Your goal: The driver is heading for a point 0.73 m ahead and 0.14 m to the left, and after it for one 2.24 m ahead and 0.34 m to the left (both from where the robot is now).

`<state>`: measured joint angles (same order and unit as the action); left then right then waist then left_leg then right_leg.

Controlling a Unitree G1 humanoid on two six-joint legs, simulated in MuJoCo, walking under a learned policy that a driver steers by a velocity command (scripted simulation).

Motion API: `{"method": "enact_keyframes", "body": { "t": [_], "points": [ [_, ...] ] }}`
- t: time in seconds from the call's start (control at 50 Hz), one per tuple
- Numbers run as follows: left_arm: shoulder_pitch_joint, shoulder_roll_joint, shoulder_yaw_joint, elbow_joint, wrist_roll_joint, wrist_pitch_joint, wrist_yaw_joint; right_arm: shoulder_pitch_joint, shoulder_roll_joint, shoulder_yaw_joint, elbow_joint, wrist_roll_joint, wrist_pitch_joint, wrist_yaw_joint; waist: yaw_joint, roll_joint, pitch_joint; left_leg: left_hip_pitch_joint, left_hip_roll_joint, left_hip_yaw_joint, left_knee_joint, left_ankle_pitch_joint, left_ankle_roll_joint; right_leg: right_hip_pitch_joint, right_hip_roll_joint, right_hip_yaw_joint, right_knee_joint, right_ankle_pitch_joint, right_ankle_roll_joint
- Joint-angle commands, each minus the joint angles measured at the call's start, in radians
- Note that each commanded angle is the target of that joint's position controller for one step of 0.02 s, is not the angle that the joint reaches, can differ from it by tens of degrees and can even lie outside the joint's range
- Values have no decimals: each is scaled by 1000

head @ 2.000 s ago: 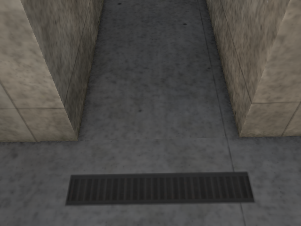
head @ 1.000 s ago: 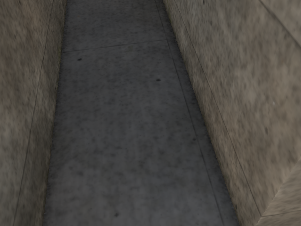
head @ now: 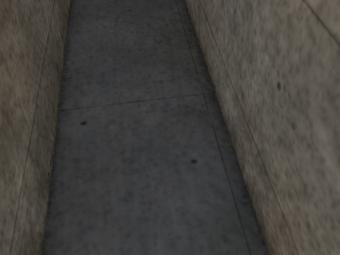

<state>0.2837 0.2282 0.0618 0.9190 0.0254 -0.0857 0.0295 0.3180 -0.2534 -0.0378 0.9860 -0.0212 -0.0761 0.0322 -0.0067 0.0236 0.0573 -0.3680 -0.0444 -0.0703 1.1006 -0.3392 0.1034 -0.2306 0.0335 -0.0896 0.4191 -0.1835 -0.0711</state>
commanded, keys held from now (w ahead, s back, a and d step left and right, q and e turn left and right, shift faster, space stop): w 1.00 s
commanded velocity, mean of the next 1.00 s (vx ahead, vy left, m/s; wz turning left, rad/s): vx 0.50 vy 0.00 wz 0.00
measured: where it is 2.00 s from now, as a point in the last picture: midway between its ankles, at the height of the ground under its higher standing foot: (143, 120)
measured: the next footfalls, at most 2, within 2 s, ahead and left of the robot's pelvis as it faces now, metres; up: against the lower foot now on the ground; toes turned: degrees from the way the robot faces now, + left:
left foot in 0.34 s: +0.37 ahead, +0.18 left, +0.00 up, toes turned +3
right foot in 0.88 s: +0.67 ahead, +0.02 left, +0.00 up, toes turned -1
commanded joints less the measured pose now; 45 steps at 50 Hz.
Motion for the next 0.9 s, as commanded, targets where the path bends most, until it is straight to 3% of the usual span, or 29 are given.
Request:
{"method": "enact_keyframes", "body": {
  "t": [0.02,0.08,0.14,0.2,0.22,0.24,0.28,0.3,0.32,0.34,0.36,0.38,0.4,0.42,0.44,0.5,0.54,0.56,0.58,0.62,0.64,0.68,0.76,0.78,0.82,0.84,0.86,0.88,0.9],
  "points": [
    [79,120,15,-18,-21,-49,8,32,-67,-11,-44,-20,29,4,-10,-35,-1,-168,78,-43,-42,75,-31,130,-317,319,-287,174,-148],
    [140,150,23,17,-25,-57,-1,-71,-48,-5,-81,-8,46,15,3,-69,7,-201,106,1,-200,184,-56,147,-272,206,-313,237,-119],
    [191,136,19,34,-31,-50,-4,-207,-29,9,-124,-4,44,31,44,-116,31,-182,108,56,-405,326,-63,144,-221,133,-334,199,-75],
    [259,134,19,56,-30,-39,6,-325,-41,12,-163,-8,42,42,88,-140,48,-183,104,96,-506,392,-55,183,-227,103,-325,190,-62],
    [218,165,22,42,-7,-27,3,-340,-49,12,-172,-2,35,41,90,-193,47,-186,122,92,-518,389,-54,202,-221,96,-317,173,-77],
    [224,130,13,45,-14,-28,4,-369,-59,9,-191,1,25,41,85,-189,60,-183,122,83,-525,378,-49,210,-246,104,-308,207,-77],
    [216,139,9,50,-16,-28,3,-370,-76,4,-198,-6,15,28,67,-166,76,-129,98,96,-563,309,-45,217,-260,85,-247,319,-65],
    [213,175,28,46,-18,-35,8,-322,-110,-12,-190,-14,13,12,43,-149,69,-83,72,120,-550,246,-39,211,-255,82,-183,377,-52],
    [185,177,29,40,-22,-39,8,-215,-110,-20,-161,-26,8,4,-14,-132,27,32,48,130,-574,246,-24,193,-252,70,-51,530,-39],
    [195,168,28,38,-23,-41,11,-40,-127,-34,-98,-42,-3,-4,-83,-93,-52,212,23,132,-620,235,-3,135,-200,41,157,527,-30],
    [216,118,10,11,-34,-41,-3,103,-220,-60,-71,-74,-13,-24,-130,80,-184,403,197,-37,-642,44,51,6,-165,-8,447,308,-24],
    [330,9,-9,-18,-43,-23,-17,195,-306,-88,-63,-63,-15,-30,-85,347,-330,634,471,-550,-812,-318,222,-310,3,3,855,-341,-10],
    [239,67,4,-15,-9,-22,-5,106,-250,-77,-104,-33,-6,-32,-75,177,-269,535,442,-652,-911,-295,179,-380,-23,146,956,-305,-45],
    [137,104,16,-45,-7,-25,-7,-3,-207,-71,-140,-30,4,-40,-55,50,-160,437,387,-464,-877,-176,144,-409,-73,146,962,-188,-54],
    [79,83,14,-65,-9,-28,-3,-44,-182,-66,-152,-19,4,-38,-34,20,-128,383,343,-363,-869,-23,141,-415,-91,134,898,-117,-43],
    [81,67,14,-54,8,10,-17,-26,-121,-46,-153,-6,-19,-60,12,57,-90,285,286,-211,-912,212,118,-317,-117,129,708,-84,3],
    [42,56,17,-60,22,38,-23,16,-120,-49,-141,6,-41,-55,16,73,-76,288,270,-154,-932,305,119,-312,-107,109,605,-69,26],
    [0,54,8,-73,15,44,-29,44,-136,-53,-128,8,-49,-53,23,60,-57,276,268,-147,-941,317,118,-321,-98,118,558,-58,24],
    [-25,31,2,-77,23,53,-34,81,-134,-59,-117,22,-63,-56,24,72,-47,281,265,-125,-936,332,89,-342,-96,112,534,-31,20],
    [-106,44,-1,-99,22,60,-40,103,-140,-64,-118,28,-70,-54,14,75,-17,283,258,-108,-963,286,64,-388,-99,104,447,44,28],
    [-160,65,1,-116,10,56,-40,80,-148,-63,-131,20,-60,-47,4,66,5,275,246,-103,-994,228,78,-388,-103,103,367,90,39],
    [-249,63,-6,-140,6,52,-42,108,-149,-66,-127,21,-52,-45,-20,66,30,284,228,-79,-1009,209,70,-377,-90,89,261,162,51],
    [-354,67,-7,-175,11,42,-44,171,-153,-72,-105,9,-45,-59,-61,35,43,370,235,-42,-952,382,54,-379,-66,69,165,212,62],
    [-356,57,-14,-178,37,36,-38,179,-154,-74,-103,0,-39,-61,-66,33,46,395,252,-29,-919,486,58,-381,-61,52,166,170,54],
    [-299,71,-8,-165,33,29,-31,143,-150,-72,-109,3,-37,-52,-34,52,11,360,225,31,-813,802,41,-222,-16,10,149,92,13],
    [-213,72,1,-149,19,34,-18,125,-142,-65,-94,17,-42,-44,6,104,-7,308,217,39,-738,884,58,-118,8,-14,170,28,-14],
    [-91,95,15,-113,27,33,-10,102,-146,-63,-95,24,-46,-41,67,71,-43,268,200,56,-611,919,56,18,29,-22,131,4,-36],
    [54,137,37,-81,38,21,4,82,-137,-56,-92,35,-49,-42,139,-11,-103,148,166,72,-420,813,48,218,-20,55,74,-31,-68],
    [217,233,60,-72,56,14,25,122,-86,-37,-115,51,-49,-40,181,-174,-225,-22,83,109,-83,437,12,399,-283,398,-41,-344,-148]
  ]
}}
